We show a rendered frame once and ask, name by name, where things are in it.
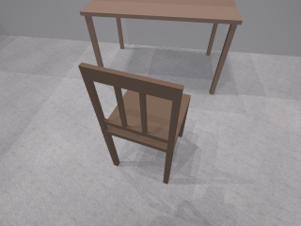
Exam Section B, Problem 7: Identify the chair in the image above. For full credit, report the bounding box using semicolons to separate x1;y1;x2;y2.
78;62;191;184

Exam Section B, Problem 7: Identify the table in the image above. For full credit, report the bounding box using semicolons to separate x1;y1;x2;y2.
80;0;243;95

